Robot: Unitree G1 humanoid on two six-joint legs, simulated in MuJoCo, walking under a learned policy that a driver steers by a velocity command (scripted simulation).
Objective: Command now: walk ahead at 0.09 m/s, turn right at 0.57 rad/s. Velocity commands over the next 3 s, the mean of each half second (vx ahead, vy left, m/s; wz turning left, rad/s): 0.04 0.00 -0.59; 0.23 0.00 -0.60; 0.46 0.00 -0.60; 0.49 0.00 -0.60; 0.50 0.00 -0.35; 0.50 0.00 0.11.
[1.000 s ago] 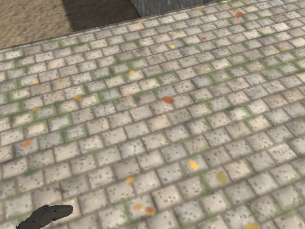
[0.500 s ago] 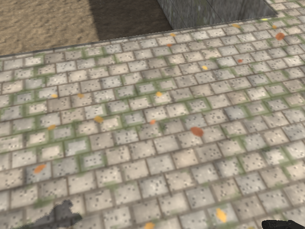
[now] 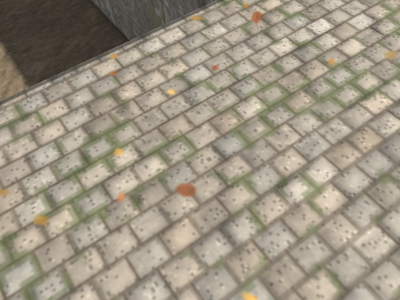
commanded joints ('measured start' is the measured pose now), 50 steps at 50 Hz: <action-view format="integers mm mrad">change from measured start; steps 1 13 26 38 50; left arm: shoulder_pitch -17 13 13 248 242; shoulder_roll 151 161 98 120 149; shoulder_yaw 44 55 47 58 31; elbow -86 -88 -83 0 5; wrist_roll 16 0 -26 -31 -9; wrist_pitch -6 36 59 33 -50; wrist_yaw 21 49 40 6 51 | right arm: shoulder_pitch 75 -15 -1 29 -170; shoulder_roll -106 -78 -102 -95 -54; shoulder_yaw -31 -22 -33 -40 -21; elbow -47 -74 -103 -63 -125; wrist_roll -12 5 -16 26 0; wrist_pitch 10 -2 22 3 -85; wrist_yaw -14 1 -21 22 54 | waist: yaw -33 20 -27 66 49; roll -103 -175 142 20 -124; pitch -215 -192 -101 -160 -19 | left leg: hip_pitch -50 68 405 82 -212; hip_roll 17 -48 220 199 0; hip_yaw -46 -78 -107 106 7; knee -77 -508 -871 -636 -491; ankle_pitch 85 145 595 42 485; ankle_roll -1 -6 251 134 -8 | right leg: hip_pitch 197 202 -205 514 395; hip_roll -239 -189 -36 -68 -217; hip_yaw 337 480 29 -57 241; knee -213 -194 586 -103 -339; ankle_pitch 186 -116 -268 -212 30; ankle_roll -176 -131 183 -8 -130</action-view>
